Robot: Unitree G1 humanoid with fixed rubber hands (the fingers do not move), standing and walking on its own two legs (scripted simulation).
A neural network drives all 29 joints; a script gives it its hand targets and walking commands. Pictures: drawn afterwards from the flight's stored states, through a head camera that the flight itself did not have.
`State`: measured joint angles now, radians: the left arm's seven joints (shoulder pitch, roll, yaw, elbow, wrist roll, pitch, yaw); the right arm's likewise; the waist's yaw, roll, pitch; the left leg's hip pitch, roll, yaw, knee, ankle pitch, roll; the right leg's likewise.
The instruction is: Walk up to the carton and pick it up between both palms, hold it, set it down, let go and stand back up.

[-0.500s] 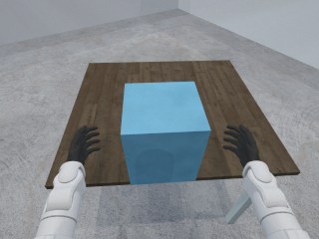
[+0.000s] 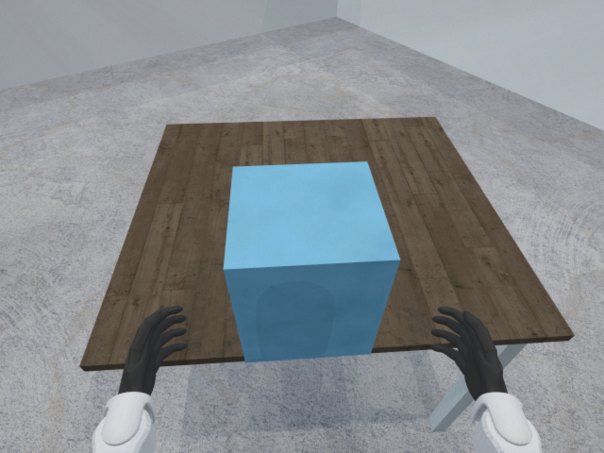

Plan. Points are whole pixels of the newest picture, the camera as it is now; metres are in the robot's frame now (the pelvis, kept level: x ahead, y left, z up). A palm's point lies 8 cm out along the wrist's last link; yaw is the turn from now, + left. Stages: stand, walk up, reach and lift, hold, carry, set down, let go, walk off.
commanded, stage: set down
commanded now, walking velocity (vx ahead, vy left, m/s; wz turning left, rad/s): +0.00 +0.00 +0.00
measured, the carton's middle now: (304, 264) +0.40 +0.04 +0.01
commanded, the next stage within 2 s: let go in 1.30 s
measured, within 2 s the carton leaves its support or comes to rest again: neither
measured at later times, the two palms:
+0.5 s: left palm (142, 408) +0.19 +0.24 -0.02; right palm (479, 414) +0.20 -0.19 -0.03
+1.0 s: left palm (147, 432) +0.17 +0.24 -0.06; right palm (489, 436) +0.18 -0.21 -0.06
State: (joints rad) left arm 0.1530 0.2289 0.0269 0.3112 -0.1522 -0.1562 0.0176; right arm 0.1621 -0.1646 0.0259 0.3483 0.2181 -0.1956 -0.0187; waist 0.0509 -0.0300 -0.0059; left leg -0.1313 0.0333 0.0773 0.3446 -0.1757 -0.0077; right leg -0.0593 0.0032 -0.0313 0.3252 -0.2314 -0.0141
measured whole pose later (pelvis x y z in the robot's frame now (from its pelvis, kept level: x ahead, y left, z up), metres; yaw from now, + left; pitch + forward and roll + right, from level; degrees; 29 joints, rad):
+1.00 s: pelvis +0.01 +0.00 +0.00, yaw +0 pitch -3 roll +0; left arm 0.25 0.22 0.03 0.44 -0.04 -0.01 -0.02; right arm 0.23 -0.17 0.02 0.58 0.08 -0.22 0.00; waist 0.04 -0.02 0.03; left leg -0.08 0.04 0.08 0.33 -0.19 -0.02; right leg -0.01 0.01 -0.03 0.30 -0.24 -0.02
